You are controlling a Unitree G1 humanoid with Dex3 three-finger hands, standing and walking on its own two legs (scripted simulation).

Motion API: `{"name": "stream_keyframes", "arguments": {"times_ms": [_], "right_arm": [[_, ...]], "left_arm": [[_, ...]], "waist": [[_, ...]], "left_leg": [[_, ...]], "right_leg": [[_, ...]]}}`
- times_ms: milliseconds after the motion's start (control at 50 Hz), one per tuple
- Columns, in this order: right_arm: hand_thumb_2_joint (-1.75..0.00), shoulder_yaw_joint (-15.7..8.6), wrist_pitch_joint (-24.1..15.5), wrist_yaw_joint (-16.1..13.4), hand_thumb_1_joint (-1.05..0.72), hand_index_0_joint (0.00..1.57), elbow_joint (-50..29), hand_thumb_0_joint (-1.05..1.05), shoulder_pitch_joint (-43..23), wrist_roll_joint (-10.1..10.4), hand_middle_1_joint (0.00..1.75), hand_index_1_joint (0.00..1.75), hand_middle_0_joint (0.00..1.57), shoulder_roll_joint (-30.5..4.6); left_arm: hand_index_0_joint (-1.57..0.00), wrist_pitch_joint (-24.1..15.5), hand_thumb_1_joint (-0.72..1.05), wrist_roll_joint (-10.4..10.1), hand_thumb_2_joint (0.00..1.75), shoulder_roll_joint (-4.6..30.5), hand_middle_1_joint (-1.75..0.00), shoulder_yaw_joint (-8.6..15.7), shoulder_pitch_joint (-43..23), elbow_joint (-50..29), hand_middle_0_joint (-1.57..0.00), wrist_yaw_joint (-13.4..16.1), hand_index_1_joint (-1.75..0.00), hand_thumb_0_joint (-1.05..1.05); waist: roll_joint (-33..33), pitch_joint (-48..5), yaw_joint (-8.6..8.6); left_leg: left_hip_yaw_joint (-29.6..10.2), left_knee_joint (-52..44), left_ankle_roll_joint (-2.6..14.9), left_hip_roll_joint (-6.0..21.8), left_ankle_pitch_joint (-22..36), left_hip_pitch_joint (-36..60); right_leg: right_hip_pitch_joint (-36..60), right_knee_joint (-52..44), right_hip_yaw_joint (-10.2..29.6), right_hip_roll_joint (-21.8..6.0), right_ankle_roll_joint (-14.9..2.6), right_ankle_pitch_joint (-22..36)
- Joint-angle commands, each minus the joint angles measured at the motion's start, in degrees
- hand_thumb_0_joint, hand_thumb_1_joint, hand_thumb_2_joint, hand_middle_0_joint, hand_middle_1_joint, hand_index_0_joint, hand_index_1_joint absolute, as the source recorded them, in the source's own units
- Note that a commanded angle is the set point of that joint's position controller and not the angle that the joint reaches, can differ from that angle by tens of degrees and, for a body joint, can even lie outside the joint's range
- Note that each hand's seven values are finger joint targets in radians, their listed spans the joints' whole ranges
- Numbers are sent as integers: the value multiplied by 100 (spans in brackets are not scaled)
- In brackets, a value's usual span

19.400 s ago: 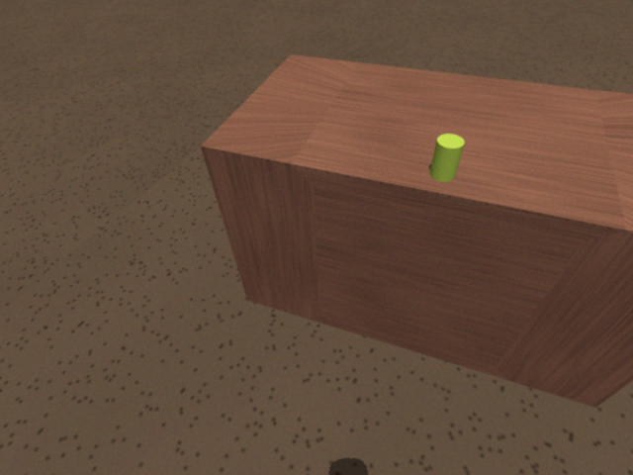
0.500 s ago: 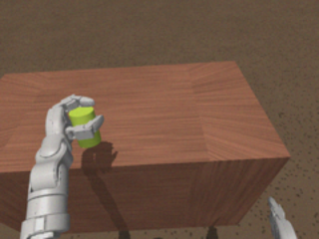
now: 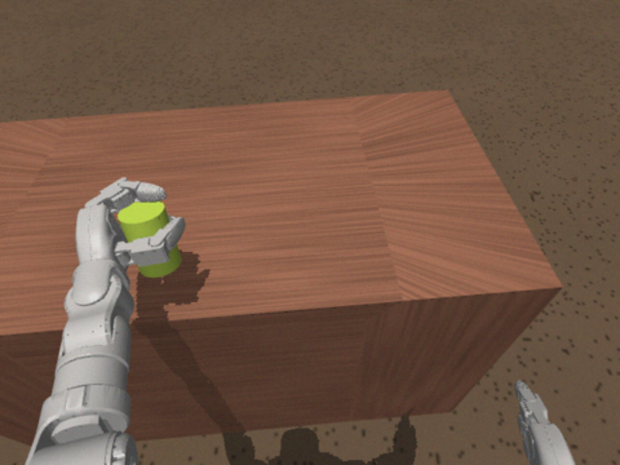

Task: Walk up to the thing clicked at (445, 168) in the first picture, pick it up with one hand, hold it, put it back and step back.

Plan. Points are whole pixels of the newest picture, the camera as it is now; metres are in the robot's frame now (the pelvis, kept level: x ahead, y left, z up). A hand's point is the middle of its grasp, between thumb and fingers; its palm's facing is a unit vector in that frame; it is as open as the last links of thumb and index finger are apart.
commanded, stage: crouch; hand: left
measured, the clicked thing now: (151, 238) +0.42 +0.21 +0.09
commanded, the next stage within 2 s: lower in 0.08 s
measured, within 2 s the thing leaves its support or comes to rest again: rests again in 1.50 s
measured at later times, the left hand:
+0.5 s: hand (167, 247) +0.43 +0.21 +0.05, palm faces +0.19 -0.98 -0.01, open 7.2 cm
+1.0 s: hand (173, 257) +0.44 +0.21 +0.02, palm faces +0.19 -0.98 -0.01, open 7.2 cm
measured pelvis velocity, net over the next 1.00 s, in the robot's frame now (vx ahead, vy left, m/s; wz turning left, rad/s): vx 0.00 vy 0.00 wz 0.00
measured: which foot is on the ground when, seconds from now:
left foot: down 0.00-1.00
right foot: down 0.00-1.00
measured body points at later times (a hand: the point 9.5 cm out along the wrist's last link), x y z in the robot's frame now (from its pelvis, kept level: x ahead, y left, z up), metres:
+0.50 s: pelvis +0.00 +0.00 -0.02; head +0.08 +0.01 +0.43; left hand +0.42 +0.26 +0.05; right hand +0.16 -0.26 -0.09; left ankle -0.02 +0.13 -0.72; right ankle +0.04 -0.13 -0.72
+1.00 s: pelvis +0.00 +0.00 -0.04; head +0.09 +0.02 +0.40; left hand +0.43 +0.26 +0.02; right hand +0.15 -0.25 -0.09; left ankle -0.02 +0.13 -0.72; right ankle +0.04 -0.13 -0.72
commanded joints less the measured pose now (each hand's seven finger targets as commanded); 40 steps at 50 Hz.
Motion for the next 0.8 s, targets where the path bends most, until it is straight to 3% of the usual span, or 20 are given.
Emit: {"name": "stream_keyframes", "arguments": {"times_ms": [0, 40, 60, 100, 120, 160, 200, 240, 280, 300, 320, 380, 400, 420, 500, 560, 580, 640, 660, 780], "right_arm": [[-5, -203, -189, -85, 54, 5, -984, 0, -339, 66, 5, 5, 5, -603], [-5, -385, -117, -112, 53, 5, -909, 0, -374, 68, 5, 5, 5, -824], [-5, -277, -78, -96, 53, 5, -945, 0, -306, 55, 5, 5, 5, -714], [-5, -363, -40, -109, 54, 5, -1100, 0, -397, 64, 5, 5, 5, -846], [-5, -162, 11, -72, 54, 5, -838, 0, -208, 65, 5, 5, 5, -548], [-5, -426, 50, -96, 53, 5, -1133, 0, -283, 56, 5, 5, 5, -920], [-6, -213, 97, -74, 52, 5, -1018, 0, -78, 59, 5, 5, 5, -641], [-6, -342, 138, -61, 52, 5, -976, 0, -148, 58, 5, 5, 5, -770], [-6, -311, 165, -40, 52, 5, -1227, 0, -234, 38, 5, 5, 5, -806], [-6, -283, 172, -33, 52, 5, -1275, 0, -308, 41, 5, 5, 5, -703], [-6, -247, 176, -15, 52, 5, -1226, 0, -199, 25, 5, 5, 5, -685], [-6, -294, 227, 5, 51, 5, -1425, 0, -190, 5, 5, 5, 5, -816], [-6, -218, 240, 11, 52, 5, -1623, 0, -227, 9, 5, 5, 5, -751], [-6, -301, 281, -5, 51, 5, -1709, 0, -181, -3, 5, 5, 5, -820], [-6, -295, 334, 18, 51, 5, -1671, 0, 134, -19, 5, 5, 5, -804], [-6, -370, 376, 68, 51, 5, -1983, 0, 331, -43, 5, 5, 5, -898], [-6, -291, 398, 92, 51, 5, -1862, 0, 348, -49, 5, 5, 5, -778], [-6, -261, 421, 151, 51, 5, -1972, 0, 273, -59, 5, 5, 5, -717], [-6, -221, 401, 172, 51, 5, -2290, 0, 216, -67, 5, 5, 5, -725], [-6, -298, 473, 185, 52, 5, -2608, 0, 379, -96, 5, 5, 5, -856]], "left_arm": [[-141, -722, 38, -94, 131, 1293, -147, 277, -2632, -1249, -139, -108, -147, 0], [-142, -763, 36, -80, 131, 1469, -147, 373, -2574, -1056, -141, -94, -147, 0], [-140, -801, 36, -66, 131, 1323, -146, 271, -2613, -906, -139, -108, -146, 0], [-142, -827, 39, -67, 132, 1424, -147, 393, -2453, -688, -141, -106, -147, 0], [-140, -905, 37, -68, 130, 1355, -145, 284, -2651, -975, -139, -138, -145, 0], [-140, -970, 38, -80, 130, 1583, -145, 455, -2646, -894, -138, -145, -145, 0], [-141, -987, 42, -73, 128, 1399, -145, 362, -2439, -576, -140, -168, -145, 0], [-139, -1084, 43, -55, 128, 1445, -144, 377, -2445, -566, -138, -199, -144, 0], [-140, -1178, 42, -59, 127, 1448, -144, 451, -2347, -425, -139, -236, -144, 0], [-139, -1275, 41, -56, 127, 1465, -143, 385, -2749, -928, -138, -248, -144, 0], [-138, -1252, 39, -68, 126, 1246, -143, 307, -2402, -255, -137, -255, -143, 0], [-136, -1449, 42, -44, 124, 1644, -140, 502, -2758, -676, -135, -275, -140, 0], [-135, -1479, 42, -7, 124, 1536, -139, 389, -2672, -658, -135, -269, -140, 0], [-135, -1533, 40, -9, 124, 1652, -140, 459, -2846, -774, -134, -265, -140, 0], [-134, -1668, 39, -24, 123, 1592, -139, 473, -2631, -532, -134, -252, -140, 0], [-135, -1721, 39, 21, 123, 1587, -139, 451, -2576, -502, -134, -219, -139, 0], [-136, -1702, 40, 28, 125, 1389, -141, 381, -2368, -104, -135, -241, -141, 0], [-137, -1814, 42, 63, 126, 1584, -142, 459, -2605, -408, -136, -265, -142, 0], [-137, -1812, 40, 49, 127, 1329, -143, 346, -2467, -151, -136, -302, -143, 0], [-135, -1904, 41, 41, 127, 1437, -142, 483, -2452, -93, -135, -207, -142, 0]], "waist": [[103, -2088, 21], [190, -2063, 17], [171, -2005, -44], [13, -1974, -23], [225, -2005, 22], [117, -2195, -28], [20, -2188, -104], [83, -2007, -120], [-40, -2250, -129], [204, -2484, -79], [23, -2244, -177], [327, -2832, -89], [256, -2793, -152], [193, -2899, -215], [289, -2632, -216], [399, -2738, -254], [413, -2475, -237], [565, -2535, -205], [415, -2725, -288], [297, -2738, -251]], "left_leg": [[134, -384, 101, -77, 1784, 229], [140, -382, 105, -77, 1678, 194], [150, -331, 111, -77, 1628, 160], [155, -321, 131, -80, 1514, 57], [164, -314, 124, -85, 1440, 23], [134, -279, 117, -59, 1487, 55], [168, -152, 134, -86, 1642, -34], [146, -104, 122, -68, 1689, -201], [125, 19, 134, -55, 1716, -238], [160, 71, 131, -87, 1673, -204], [143, 88, 127, -66, 1652, -321], [123, 273, 90, -71, 1939, -281], [123, 294, 94, -59, 1895, -230], [125, 348, 115, -68, 1844, -266], [120, 412, 107, -85, 1583, -496], [68, 521, 53, -36, 1872, -364], [71, 562, 40, -37, 1873, -523], [57, 644, 33, -27, 1810, -678], [60, 719, 38, -9, 1913, -613], [42, 730, 30, -18, 1557, -952]], "right_leg": [[1334, -156, -140, 36, -149, 1437], [1191, -107, -133, 33, -160, 1341], [1066, -115, -121, 33, -157, 1293], [1076, -106, -127, 40, -145, 1208], [1058, -73, -126, 39, -154, 1145], [1042, -35, -140, 56, -160, 1167], [1106, 45, -121, 37, -144, 1423], [876, 152, -124, 49, -167, 1429], [818, 213, -127, 44, -170, 1441], [874, 256, -93, 18, -160, 1467], [773, 307, -126, 46, -173, 1423], [863, 480, -90, 8, -196, 1689], [805, 495, -98, 20, -193, 1638], [818, 496, -86, 12, -176, 1647], [570, 563, -88, 24, -197, 1378], [361, 652, -143, 62, -230, 1439], [186, 670, -147, 65, -237, 1395], [123, 768, -142, 58, -252, 1329], [148, 819, -138, 57, -245, 1445], [244, 925, -159, 81, -247, 1183]]}}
